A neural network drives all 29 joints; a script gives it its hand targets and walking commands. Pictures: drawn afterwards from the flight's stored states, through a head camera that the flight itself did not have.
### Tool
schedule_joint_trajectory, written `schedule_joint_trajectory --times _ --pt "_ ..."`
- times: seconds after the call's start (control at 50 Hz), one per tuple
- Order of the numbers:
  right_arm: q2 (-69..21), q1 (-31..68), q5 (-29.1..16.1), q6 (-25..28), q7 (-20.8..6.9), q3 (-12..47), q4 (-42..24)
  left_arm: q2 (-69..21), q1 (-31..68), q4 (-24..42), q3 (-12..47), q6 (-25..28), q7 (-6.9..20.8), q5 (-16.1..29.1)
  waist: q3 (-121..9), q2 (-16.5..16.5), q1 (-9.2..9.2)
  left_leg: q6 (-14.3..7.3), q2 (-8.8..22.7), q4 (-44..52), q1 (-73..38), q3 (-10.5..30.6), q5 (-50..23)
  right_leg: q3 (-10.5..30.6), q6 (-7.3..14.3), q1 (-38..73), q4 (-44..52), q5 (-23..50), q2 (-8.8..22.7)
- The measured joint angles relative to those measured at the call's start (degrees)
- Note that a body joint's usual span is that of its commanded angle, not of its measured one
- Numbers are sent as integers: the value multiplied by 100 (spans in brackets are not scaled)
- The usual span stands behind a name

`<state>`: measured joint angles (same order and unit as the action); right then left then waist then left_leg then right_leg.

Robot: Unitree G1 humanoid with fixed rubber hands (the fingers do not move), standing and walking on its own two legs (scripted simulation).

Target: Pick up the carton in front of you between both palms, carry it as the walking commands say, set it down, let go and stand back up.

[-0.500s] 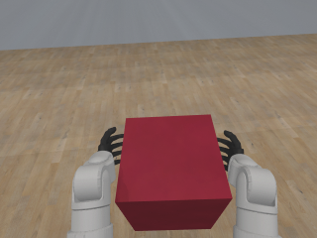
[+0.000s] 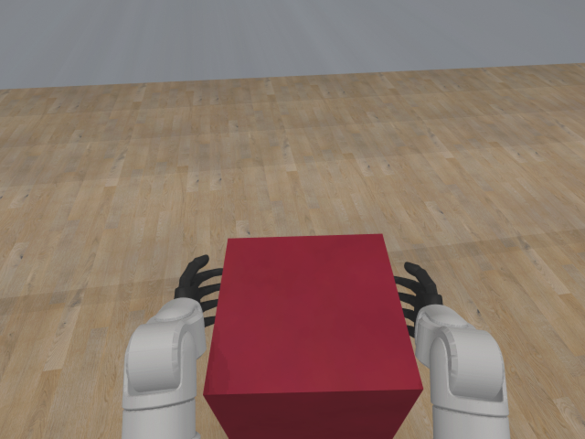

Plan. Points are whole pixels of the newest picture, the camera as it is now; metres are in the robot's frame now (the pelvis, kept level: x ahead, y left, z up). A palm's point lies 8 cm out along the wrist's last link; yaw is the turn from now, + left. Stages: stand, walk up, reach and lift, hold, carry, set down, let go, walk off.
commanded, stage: carry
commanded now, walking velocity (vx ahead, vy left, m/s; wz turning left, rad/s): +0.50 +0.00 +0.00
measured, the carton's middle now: (308, 348) +0.26 +0.00 +0.00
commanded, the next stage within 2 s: none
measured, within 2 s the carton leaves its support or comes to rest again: neither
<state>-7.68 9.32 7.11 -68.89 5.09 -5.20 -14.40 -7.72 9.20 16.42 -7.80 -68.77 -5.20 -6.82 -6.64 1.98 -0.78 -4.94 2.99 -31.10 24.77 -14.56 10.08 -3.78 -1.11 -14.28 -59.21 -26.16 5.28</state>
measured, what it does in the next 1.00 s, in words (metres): walks ahead: right foot, then left foot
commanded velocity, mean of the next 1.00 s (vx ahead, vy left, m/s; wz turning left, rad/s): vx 0.50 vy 0.00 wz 0.00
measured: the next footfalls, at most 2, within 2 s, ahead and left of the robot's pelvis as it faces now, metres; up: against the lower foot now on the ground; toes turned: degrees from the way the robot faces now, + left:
right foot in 0.38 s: +0.41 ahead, -0.13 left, +0.00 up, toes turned -11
left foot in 0.84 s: +0.72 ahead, +0.10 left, +0.00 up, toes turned +14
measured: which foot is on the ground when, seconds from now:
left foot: down 0.00-0.40, up 0.42-0.82, down 0.84-1.00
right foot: up 0.00-0.36, down 0.38-0.88, up 0.90-1.00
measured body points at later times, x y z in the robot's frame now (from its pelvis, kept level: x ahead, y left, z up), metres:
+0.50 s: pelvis +0.32 -0.05 +0.01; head +0.32 -0.06 +0.46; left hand +0.59 +0.12 +0.09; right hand +0.60 -0.18 +0.07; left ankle +0.17 +0.08 -0.64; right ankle +0.37 -0.12 -0.73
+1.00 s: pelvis +0.64 +0.02 +0.01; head +0.66 +0.04 +0.46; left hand +0.92 +0.17 +0.07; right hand +0.91 -0.13 +0.07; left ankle +0.69 +0.09 -0.73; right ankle +0.53 -0.12 -0.63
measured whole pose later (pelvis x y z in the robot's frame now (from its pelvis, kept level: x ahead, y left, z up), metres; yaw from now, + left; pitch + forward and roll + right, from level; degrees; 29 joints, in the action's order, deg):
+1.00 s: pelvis +0.64 +0.02 +0.01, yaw +0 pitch +4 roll -1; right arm -7.6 8.2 6.6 -69.1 5.2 -5.3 -16.7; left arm -7.6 9.0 17.7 -6.7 -69.0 -4.8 -7.1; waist -2.7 1.1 -0.9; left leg -4.3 2.9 -24.8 19.3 -14.1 9.7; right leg -3.4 -0.1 -23.8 -65.6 -20.1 5.3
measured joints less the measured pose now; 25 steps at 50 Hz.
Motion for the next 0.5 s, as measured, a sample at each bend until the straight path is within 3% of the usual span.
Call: schedule_joint_trajectory --times 0.04,0.08,0.22,0.34,0.38,0.4,0.44,0.5 --pt "10 -109 -15 12 1 4 -5 10 -48 -43 63 -1 3 -14 94 -54 -16 98 8 346 -329 13 3 33 89 -740 -630 318 -40" --pt "21 -223 -31 40 4 5 -103 17 -81 -37 141 29 3 -10 156 -85 -30 122 -7 714 -668 48 -1 -20 109 -1263 -452 683 8" --pt "31 -336 -95 102 7 24 -536 24 -172 342 289 114 6 0 90 -139 -9 309 -39 1609 -1802 153 243 -275 -20 -1937 1805 1720 159" --pt "21 -191 -68 -84 9 63 -726 20 -124 601 220 -40 6 31 -87 -189 14 651 23 1552 -2672 224 1026 -693 102 -1525 3100 2241 -9" --pt "23 -101 -42 -167 9 10 -721 8 -10 522 188 -81 8 39 -117 -280 28 782 174 910 -2726 319 1581 -891 257 -1204 3306 2271 -123" --pt "53 -46 -41 -186 8 -45 -653 -3 63 366 198 -38 11 27 -111 -421 64 772 361 191 -2486 407 1718 -982 402 -1226 3028 2193 -186" --pt "112 5 -48 -235 8 -133 -485 -23 197 38 213 -10 12 -8 -30 -455 141 686 335 -1707 -1624 861 1693 -1043 545 -1154 2759 1757 -189" --pt "16 -8 -2 -265 12 -195 -348 -18 141 -83 173 -30 13 2 140 -365 162 504 193 -3284 -420 1072 1299 -1063 481 -703 3178 1616 -173"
